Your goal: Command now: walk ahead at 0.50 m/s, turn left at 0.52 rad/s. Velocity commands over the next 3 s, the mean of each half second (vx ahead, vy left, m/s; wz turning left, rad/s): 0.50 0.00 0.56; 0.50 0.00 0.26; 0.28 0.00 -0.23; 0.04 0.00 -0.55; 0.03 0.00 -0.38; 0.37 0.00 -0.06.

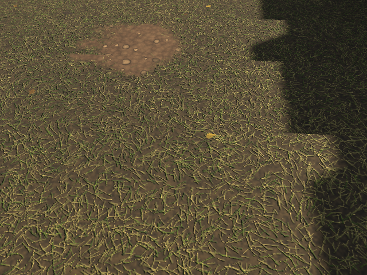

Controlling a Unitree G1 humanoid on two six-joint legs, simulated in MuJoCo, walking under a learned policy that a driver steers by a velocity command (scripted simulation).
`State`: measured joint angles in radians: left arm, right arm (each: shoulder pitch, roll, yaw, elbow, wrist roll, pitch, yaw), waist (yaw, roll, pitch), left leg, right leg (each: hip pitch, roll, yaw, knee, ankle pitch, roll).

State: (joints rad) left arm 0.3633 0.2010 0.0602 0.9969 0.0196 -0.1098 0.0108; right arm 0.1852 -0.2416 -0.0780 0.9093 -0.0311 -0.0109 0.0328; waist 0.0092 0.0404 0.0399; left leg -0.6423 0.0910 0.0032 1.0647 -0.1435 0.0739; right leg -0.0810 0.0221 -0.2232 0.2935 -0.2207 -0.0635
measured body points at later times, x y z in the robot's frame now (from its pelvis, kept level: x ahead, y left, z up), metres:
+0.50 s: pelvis +0.26 +0.08 +0.00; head +0.28 +0.10 +0.45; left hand +0.32 +0.36 -0.13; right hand +0.36 -0.18 -0.13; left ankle +0.23 +0.10 -0.75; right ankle +0.37 -0.08 -0.67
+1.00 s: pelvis +0.55 +0.13 -0.01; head +0.57 +0.13 +0.44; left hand +0.51 +0.40 -0.13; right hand +0.71 -0.09 -0.14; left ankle +0.45 +0.22 -0.66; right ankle +0.60 +0.07 -0.75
